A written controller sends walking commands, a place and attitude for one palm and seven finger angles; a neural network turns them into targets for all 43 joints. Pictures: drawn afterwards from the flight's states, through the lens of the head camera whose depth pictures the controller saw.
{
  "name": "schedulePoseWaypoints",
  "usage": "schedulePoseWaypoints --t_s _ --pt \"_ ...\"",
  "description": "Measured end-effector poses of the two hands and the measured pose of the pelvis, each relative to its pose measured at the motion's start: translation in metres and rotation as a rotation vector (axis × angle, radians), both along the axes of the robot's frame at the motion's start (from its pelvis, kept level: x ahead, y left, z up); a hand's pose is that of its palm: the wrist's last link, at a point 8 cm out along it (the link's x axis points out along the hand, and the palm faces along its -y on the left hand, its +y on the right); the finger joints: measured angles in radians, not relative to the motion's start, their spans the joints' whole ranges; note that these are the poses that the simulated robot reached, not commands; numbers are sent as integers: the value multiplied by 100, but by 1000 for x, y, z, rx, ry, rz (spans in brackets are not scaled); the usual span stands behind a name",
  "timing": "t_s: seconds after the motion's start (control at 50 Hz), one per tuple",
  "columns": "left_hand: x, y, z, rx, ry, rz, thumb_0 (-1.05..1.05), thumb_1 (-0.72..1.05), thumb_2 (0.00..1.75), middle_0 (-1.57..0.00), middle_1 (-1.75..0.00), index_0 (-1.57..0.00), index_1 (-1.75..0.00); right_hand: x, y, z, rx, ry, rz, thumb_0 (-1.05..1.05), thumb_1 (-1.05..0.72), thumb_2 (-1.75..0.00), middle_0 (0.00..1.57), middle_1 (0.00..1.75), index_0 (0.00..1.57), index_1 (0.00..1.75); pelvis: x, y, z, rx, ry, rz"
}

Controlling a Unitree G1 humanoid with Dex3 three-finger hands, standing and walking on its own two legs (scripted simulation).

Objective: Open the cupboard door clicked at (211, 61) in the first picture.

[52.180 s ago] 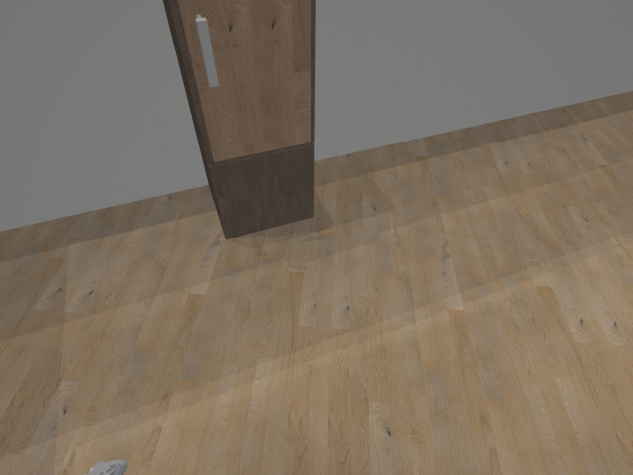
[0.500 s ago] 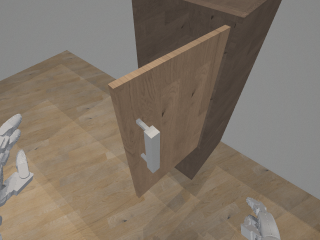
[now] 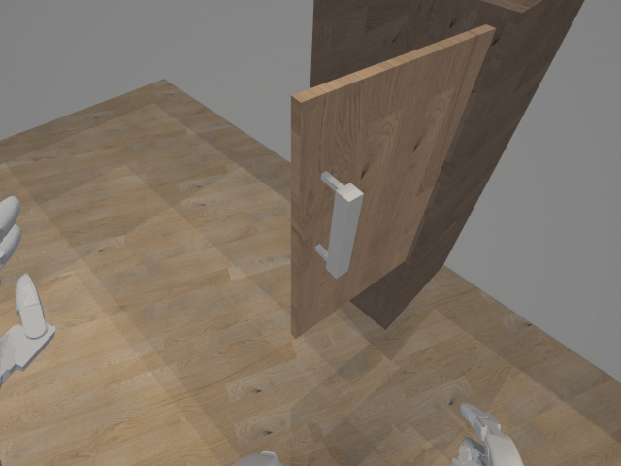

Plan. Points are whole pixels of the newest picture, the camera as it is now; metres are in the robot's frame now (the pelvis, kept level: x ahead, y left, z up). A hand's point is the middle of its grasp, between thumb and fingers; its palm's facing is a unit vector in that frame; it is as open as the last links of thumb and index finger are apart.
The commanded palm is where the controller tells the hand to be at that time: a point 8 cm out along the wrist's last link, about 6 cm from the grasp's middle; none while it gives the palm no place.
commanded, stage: step back with the hand held close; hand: left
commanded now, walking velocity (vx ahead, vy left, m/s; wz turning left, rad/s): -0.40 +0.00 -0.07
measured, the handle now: (333, 226) +0.44 +0.01 +0.05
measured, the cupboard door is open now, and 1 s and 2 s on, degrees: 82 82 82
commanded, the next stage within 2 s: stop stepping back and stand still in 0.16 s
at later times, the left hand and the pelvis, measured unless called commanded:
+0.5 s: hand out of the picture +0.07 +0.23 +0.18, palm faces +0.30 -0.81 -0.50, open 7.4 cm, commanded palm +0.02 +0.29 +0.19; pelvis -0.14 +0.00 +0.00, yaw -4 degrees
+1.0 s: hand out of the picture +0.02 +0.24 +0.19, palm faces +0.38 -0.76 -0.53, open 7.4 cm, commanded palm -0.02 +0.28 +0.19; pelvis -0.18 +0.00 +0.01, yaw -4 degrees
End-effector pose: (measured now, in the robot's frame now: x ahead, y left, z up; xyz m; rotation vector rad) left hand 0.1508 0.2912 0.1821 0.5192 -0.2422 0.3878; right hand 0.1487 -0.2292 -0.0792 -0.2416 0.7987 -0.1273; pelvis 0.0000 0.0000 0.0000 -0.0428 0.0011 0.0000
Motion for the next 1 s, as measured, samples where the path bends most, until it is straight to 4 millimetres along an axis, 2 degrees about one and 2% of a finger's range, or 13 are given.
schedulePoseWaypoints --t_s 0.06,0.18,0.26,0.34,0.4,0.44,0.48,0.56,0.62,0.72,0.8,0.9,1.0 --pt "-6 8 2 4 -36 -25 1 89 90 -21 -30 -22 -30 -10 2 3 -36 2 -15 1 -90 -90 20 30 21 30 -7 8 -2 -2 7 9" --pt "-15 27 14 41 -61 -37 1 89 90 -21 -30 -22 -30 -28 14 21 -41 -73 -14 1 -90 -90 20 30 21 30 -43 16 5 -5 0 -23" --pt "-33 21 19 26 -60 -72 1 89 90 -21 -30 -21 -30 -49 19 31 -11 -113 -19 1 -90 -90 20 30 21 30 -66 16 11 -23 17 -58" --pt "-55 6 15 -4 -34 -115 1 89 90 -21 -30 -21 -30 -77 17 34 -1 -117 -26 1 -90 -90 20 30 21 30 -91 11 12 -23 40 -68" --pt "-76 -4 13 7 -2 -120 1 89 90 -21 -30 -21 -30 -100 11 30 10 -111 -27 1 -90 -90 20 30 21 30 -112 3 11 -2 58 -50" --pt "-95 -11 12 62 14 -123 1 89 90 -21 -30 -21 -30 -115 5 21 19 -112 -21 1 -90 -90 20 30 21 30 -128 -3 2 52 70 -65" --pt "-111 -16 14 68 33 -127 1 89 90 -21 -30 -21 -30 -134 -3 10 12 -70 -25 1 -90 -90 20 30 21 30 -140 -3 1 27 50 -73" --pt "-136 -10 21 65 8 -85 1 89 90 -22 -30 -22 -30 -175 -16 0 13 23 -84 1 -90 -90 20 30 21 30 -139 -4 6 40 32 -85" --pt "-138 5 15 33 -34 -13 1 89 90 -22 -30 -22 -30 -195 -26 -4 -16 44 -121 1 -90 -90 20 30 21 30 -138 -2 6 50 14 -83" --pt "-120 18 -10 -76 -58 34 1 89 90 -21 -30 -21 -30 -206 -33 -10 -61 26 -152 1 -90 -90 20 30 21 30 -148 8 -4 64 -23 -56" --pt "-117 0 -9 -56 -28 -60 2 89 90 -21 -30 -21 -30 -208 -22 2 -31 -60 -151 1 -90 -90 20 30 20 30 -165 8 -2 69 -48 -65" --pt "-144 -22 18 92 -44 -153 2 89 90 -21 -30 -21 -30 -209 -9 7 34 -119 -123 1 -90 -90 20 30 20 30 -178 -3 -1 68 -45 -74" --pt "-172 -13 30 137 -18 -65 1 89 90 -22 -30 -22 -30 -210 -6 -4 70 -58 -89 1 -90 -90 20 30 21 30 -181 -5 6 43 -28 -74"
